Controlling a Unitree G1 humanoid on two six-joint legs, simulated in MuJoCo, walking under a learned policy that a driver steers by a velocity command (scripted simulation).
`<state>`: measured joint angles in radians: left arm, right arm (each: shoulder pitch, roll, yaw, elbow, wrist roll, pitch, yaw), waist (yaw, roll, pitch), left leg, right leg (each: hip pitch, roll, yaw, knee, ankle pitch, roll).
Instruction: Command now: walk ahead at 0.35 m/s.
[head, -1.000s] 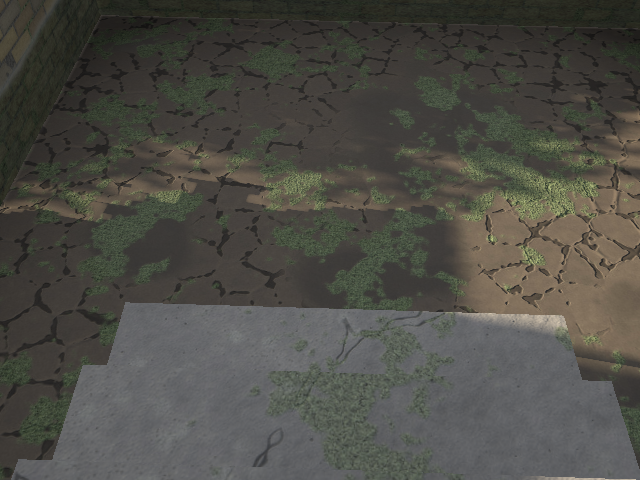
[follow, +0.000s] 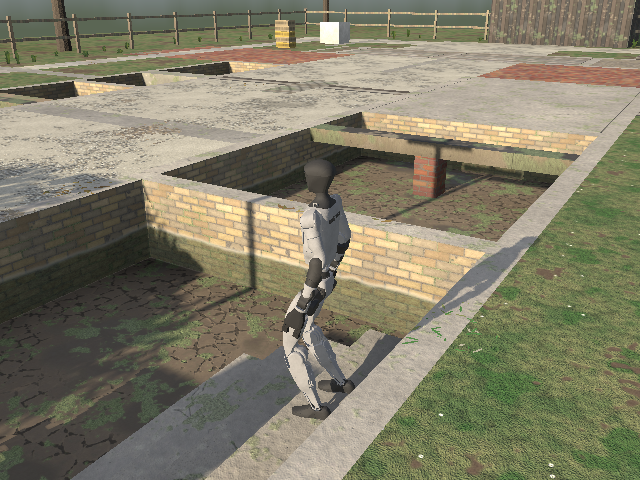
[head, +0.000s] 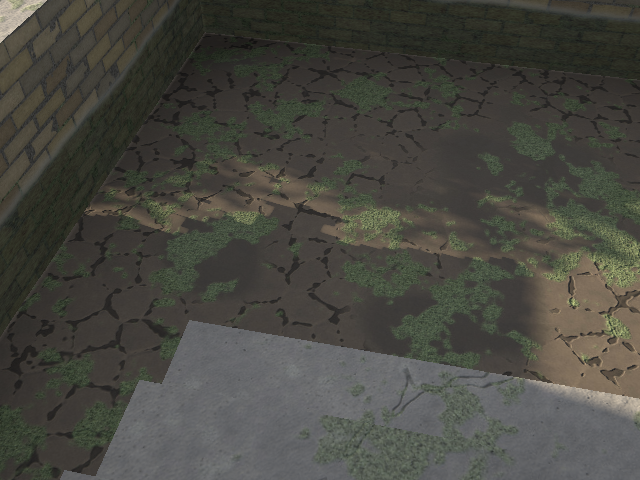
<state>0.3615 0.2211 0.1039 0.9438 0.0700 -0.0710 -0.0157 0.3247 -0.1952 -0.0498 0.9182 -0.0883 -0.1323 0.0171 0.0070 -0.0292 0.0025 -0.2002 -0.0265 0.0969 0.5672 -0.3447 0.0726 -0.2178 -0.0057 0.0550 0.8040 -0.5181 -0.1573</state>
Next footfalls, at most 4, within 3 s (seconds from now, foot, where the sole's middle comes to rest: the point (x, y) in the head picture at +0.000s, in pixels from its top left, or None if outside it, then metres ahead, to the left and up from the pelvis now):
0.44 right None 0.34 -0.12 -0.94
1.02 left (284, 471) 0.70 0.12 -1.12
1.50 right None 0.67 -0.14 -1.12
2.00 left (299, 458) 0.73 0.09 -1.12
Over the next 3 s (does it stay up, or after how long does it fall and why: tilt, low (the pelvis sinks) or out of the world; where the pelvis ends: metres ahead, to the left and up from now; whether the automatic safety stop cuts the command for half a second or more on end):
stays up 0.83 -0.09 -0.40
